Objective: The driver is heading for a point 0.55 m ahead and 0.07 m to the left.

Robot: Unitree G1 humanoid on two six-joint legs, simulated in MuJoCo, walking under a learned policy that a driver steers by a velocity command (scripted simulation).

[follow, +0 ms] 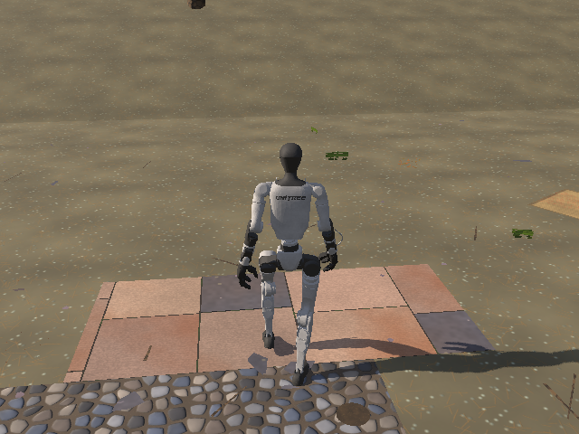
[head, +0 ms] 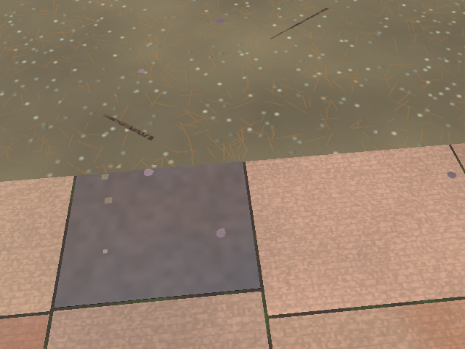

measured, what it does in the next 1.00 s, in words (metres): walks ahead, turning left: left foot, then right foot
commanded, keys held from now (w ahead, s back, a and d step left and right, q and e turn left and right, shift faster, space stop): w+q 0.30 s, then w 0.26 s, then no key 0.44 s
